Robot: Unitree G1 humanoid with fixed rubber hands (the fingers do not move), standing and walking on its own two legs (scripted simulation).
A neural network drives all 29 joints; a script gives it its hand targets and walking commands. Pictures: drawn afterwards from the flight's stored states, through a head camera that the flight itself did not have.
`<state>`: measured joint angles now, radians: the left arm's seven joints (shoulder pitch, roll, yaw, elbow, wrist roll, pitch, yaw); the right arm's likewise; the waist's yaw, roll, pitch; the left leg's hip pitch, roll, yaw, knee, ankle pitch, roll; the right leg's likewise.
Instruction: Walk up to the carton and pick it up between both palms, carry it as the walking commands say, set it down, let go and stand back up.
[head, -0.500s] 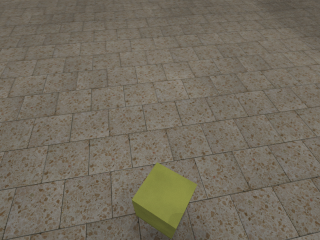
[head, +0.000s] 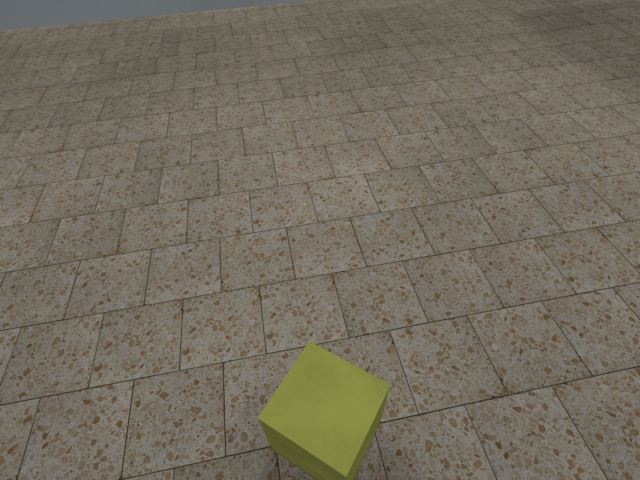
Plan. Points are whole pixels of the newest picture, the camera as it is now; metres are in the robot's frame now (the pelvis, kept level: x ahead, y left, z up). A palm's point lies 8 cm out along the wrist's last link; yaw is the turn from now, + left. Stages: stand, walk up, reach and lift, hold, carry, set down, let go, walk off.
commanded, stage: walk up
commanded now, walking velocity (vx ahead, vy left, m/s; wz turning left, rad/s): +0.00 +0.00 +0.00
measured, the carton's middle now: (326, 420) +0.39 +0.03 -0.63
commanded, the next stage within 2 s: none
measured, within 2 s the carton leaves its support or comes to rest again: neither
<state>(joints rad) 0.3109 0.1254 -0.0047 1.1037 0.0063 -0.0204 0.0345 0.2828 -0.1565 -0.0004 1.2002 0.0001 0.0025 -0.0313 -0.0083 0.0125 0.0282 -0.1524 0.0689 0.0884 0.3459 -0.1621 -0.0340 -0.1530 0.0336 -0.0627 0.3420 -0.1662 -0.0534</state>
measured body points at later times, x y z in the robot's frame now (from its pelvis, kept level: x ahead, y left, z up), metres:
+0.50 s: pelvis -0.01 +0.12 +0.00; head +0.05 +0.08 +0.44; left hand +0.01 +0.43 -0.11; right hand +0.05 -0.15 -0.16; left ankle +0.04 +0.30 -0.71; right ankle +0.01 -0.08 -0.75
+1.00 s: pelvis +0.04 +0.24 +0.00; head +0.07 +0.26 +0.45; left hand +0.21 +0.44 -0.16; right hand -0.06 +0.04 -0.14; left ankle +0.03 +0.31 -0.75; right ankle -0.05 +0.13 -0.68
